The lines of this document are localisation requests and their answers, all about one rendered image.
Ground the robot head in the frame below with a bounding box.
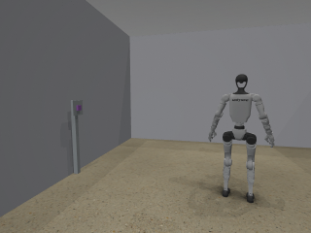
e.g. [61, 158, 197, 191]
[233, 74, 249, 95]

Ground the robot left forearm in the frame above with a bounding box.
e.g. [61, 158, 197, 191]
[210, 112, 220, 131]

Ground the robot right forearm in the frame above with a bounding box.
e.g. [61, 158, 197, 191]
[261, 113, 273, 136]

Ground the robot left hand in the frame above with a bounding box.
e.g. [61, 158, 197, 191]
[208, 129, 217, 142]

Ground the robot right hand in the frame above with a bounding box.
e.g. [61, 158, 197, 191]
[264, 134, 275, 148]

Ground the panel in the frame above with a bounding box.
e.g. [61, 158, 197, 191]
[71, 100, 84, 174]

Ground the left robot upper arm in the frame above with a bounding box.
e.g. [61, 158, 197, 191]
[215, 94, 231, 117]

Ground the right robot shin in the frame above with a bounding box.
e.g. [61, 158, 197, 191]
[247, 162, 255, 196]

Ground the right robot upper arm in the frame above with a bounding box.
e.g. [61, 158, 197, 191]
[251, 93, 267, 119]

